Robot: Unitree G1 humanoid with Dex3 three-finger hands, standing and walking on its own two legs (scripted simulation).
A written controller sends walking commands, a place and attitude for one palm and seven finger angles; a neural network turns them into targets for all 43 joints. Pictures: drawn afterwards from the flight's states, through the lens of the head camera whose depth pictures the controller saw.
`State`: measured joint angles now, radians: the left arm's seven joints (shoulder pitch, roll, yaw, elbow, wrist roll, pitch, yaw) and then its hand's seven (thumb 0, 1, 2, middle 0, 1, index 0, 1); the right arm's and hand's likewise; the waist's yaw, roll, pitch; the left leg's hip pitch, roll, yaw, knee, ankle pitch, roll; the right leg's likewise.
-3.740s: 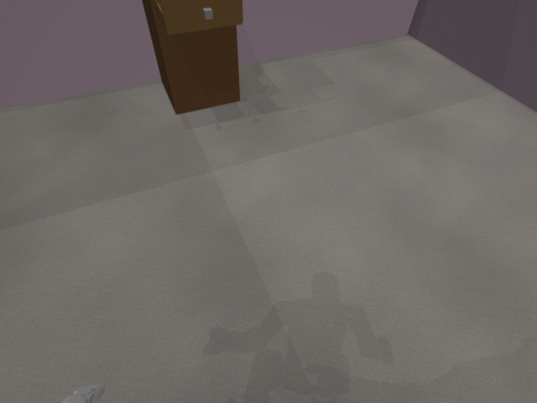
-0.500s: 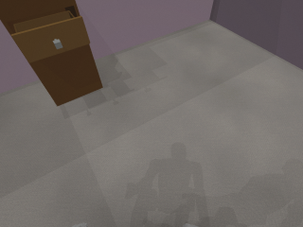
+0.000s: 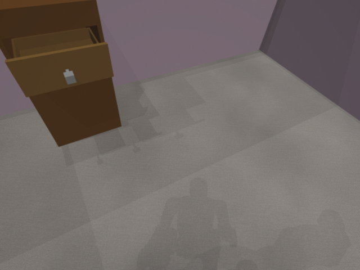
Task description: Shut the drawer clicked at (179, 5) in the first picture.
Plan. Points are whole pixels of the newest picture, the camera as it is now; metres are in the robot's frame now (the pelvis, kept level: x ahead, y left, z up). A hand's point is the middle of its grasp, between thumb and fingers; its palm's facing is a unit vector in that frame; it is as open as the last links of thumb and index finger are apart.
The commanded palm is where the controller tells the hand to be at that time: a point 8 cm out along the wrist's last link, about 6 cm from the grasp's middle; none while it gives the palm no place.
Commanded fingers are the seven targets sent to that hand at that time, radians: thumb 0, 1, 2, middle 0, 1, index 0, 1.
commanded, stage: walk to a spot facing it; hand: left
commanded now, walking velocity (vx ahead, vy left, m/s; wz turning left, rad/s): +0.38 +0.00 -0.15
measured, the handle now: (69, 75) +0.83 +0.54 -0.11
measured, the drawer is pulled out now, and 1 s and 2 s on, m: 0.18 0.18 0.18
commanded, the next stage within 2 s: turn to face it in 0.54 s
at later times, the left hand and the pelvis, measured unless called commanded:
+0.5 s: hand (154, 196) +0.34 +0.10 -0.16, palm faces -0.06 -0.98 -0.20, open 7.4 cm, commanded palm none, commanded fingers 0.00 0.90 0.90 -0.20 -0.30 -0.20 -0.30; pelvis +0.23 -0.07 +0.00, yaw -3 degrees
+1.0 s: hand (130, 190) +0.37 +0.18 -0.19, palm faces +0.25 -0.95 -0.21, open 7.4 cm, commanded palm none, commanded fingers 0.00 0.90 0.90 -0.20 -0.30 -0.20 -0.30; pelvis +0.37 -0.02 -0.01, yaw +11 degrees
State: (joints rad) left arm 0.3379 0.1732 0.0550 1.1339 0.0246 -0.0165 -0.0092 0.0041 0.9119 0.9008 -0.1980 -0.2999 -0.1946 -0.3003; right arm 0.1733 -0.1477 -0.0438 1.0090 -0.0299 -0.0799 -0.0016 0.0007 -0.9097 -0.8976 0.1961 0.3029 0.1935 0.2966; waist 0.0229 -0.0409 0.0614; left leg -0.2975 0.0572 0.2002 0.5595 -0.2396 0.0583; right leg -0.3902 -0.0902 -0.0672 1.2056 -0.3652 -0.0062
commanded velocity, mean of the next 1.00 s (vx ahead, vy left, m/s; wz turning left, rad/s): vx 0.20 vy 0.00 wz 0.28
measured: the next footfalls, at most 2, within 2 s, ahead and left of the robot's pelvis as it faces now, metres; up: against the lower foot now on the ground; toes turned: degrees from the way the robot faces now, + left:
right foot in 0.38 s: +0.31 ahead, -0.17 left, +0.00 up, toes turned -12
left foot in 0.84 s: +0.48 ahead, +0.08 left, +0.00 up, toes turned +16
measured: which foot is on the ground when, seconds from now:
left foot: down 0.00-0.38, up 0.40-0.82, down 0.84-1.00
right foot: up 0.00-0.36, down 0.38-0.84, up 0.86-1.00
